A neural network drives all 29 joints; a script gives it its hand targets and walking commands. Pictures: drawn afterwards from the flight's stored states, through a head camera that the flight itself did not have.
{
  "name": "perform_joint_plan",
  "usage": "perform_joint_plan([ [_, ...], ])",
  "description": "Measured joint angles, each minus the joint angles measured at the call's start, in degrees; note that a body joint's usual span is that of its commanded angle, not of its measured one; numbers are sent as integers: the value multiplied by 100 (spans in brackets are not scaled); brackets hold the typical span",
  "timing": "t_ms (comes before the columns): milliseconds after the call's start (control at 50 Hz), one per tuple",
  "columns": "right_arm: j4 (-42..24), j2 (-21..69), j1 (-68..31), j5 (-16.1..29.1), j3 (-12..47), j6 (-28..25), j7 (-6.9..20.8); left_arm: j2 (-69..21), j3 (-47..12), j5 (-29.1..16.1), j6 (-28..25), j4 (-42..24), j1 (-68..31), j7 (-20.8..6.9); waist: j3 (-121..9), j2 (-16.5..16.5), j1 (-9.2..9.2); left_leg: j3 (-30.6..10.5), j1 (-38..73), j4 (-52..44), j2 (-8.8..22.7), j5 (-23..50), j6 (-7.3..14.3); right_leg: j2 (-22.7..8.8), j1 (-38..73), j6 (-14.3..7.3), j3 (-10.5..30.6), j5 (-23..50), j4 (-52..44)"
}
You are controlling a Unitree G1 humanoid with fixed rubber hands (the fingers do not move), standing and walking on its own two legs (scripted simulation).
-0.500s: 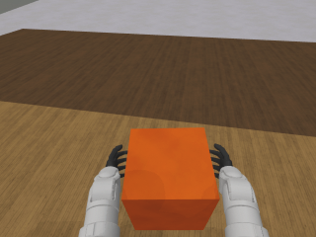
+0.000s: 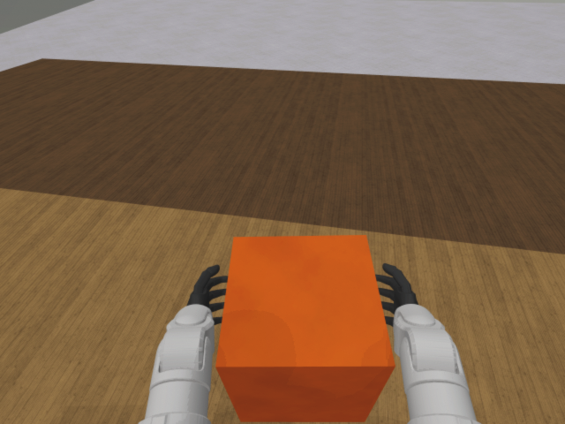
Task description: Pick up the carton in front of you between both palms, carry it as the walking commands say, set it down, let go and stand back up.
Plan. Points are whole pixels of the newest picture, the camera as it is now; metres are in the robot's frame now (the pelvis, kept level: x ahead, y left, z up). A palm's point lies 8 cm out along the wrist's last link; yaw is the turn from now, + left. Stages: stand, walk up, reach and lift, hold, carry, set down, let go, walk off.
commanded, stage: reach and lift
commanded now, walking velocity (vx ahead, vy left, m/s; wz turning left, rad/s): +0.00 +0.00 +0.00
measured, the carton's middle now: (300, 332) +0.30 +0.00 -0.04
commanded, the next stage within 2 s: hold in 0.22 s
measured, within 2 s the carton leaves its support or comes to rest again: neither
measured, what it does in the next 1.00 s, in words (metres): stands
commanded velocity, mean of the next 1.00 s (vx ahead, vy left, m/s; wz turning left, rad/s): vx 0.02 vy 0.00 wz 0.00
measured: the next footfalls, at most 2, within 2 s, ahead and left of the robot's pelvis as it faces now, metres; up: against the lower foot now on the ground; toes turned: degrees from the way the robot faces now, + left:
left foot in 1.62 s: +0.31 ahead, +0.12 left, +0.00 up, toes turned +10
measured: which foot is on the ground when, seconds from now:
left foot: down 0.00-1.00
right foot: down 0.00-1.00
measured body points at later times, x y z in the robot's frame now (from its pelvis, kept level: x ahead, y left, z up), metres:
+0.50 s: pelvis -0.01 +0.00 +0.00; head -0.05 +0.00 +0.45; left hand +0.29 +0.15 +0.04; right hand +0.29 -0.15 +0.04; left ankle +0.01 +0.13 -0.75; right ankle +0.01 -0.13 -0.75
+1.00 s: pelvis -0.01 +0.00 +0.00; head -0.05 +0.00 +0.45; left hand +0.29 +0.15 +0.04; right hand +0.29 -0.15 +0.04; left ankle +0.01 +0.13 -0.75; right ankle +0.01 -0.13 -0.75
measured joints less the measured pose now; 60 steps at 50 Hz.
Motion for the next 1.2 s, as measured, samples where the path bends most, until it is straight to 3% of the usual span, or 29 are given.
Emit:
perform_joint_plan([
  [240,-198,-16,68,57,92,180,-12,17,-88,-55,180,-204,74,12,24,-2,-4,-1,113,-51,-1,18,3,-3,113,2,2,18,-51],
  [380,-632,-53,239,172,278,445,-51,52,-281,-190,433,-618,238,63,-17,5,-18,-9,272,-182,1,88,1,-9,276,5,-1,89,-187],
  [760,-323,41,-168,34,-58,518,12,-38,73,-43,512,-324,-162,-14,151,9,-10,-18,180,71,-1,57,-7,9,186,-3,-6,57,66],
  [1020,-424,9,-53,59,52,583,2,-9,-51,-51,578,-423,-51,-12,-75,11,-16,-17,-27,194,3,-33,-14,18,-2,6,-10,-13,149],
  [1100,-646,-31,115,221,181,717,-74,28,-207,-192,722,-647,110,66,-552,10,-27,27,-570,723,30,-871,-13,19,-482,4,-54,-678,538],
  [1200,-1307,-121,227,529,348,1105,-192,53,-436,-454,1119,-1315,218,251,-933,-24,-51,236,-983,1082,106,-775,27,-38,-843,-4,-103,-524,838],
])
